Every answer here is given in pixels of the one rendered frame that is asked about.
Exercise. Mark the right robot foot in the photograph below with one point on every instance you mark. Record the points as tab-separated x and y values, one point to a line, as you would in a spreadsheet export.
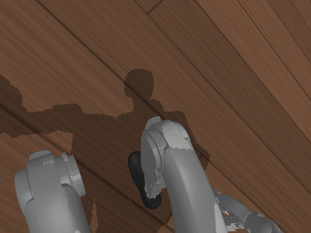
134	164

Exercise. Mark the right robot arm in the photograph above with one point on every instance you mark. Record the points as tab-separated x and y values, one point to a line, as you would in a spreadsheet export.
257	223

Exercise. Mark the right robot hand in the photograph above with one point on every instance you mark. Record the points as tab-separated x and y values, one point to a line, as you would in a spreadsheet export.
230	206

